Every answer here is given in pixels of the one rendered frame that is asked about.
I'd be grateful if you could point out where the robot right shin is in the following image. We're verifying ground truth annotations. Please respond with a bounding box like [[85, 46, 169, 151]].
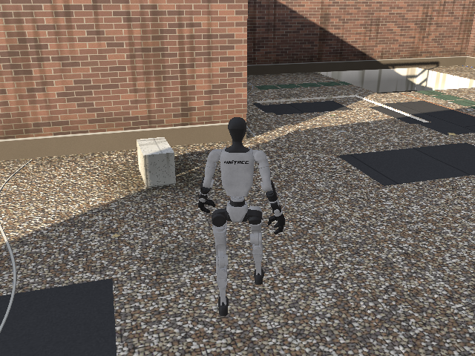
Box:
[[252, 233, 263, 275]]

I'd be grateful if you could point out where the robot left forearm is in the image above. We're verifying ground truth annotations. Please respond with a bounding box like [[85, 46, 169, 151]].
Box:
[[199, 178, 211, 202]]

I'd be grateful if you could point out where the robot right upper arm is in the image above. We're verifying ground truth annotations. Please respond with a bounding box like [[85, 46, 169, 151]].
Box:
[[253, 150, 273, 192]]

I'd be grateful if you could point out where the robot left hand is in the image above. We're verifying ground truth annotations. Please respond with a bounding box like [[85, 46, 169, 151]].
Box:
[[198, 199, 215, 213]]

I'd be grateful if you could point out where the robot left upper arm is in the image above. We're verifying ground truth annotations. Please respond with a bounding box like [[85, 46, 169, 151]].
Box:
[[203, 149, 222, 188]]

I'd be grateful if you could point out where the robot right hand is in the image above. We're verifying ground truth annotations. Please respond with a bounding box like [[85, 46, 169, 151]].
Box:
[[268, 214, 285, 234]]

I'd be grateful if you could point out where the robot shin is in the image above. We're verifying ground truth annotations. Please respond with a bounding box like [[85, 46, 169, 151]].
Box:
[[252, 233, 263, 275], [216, 255, 227, 306]]

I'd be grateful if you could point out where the robot left shin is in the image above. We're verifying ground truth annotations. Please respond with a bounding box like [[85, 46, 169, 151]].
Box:
[[216, 255, 227, 306]]

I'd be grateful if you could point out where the robot right forearm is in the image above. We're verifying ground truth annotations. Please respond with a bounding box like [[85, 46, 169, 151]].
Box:
[[266, 180, 283, 217]]

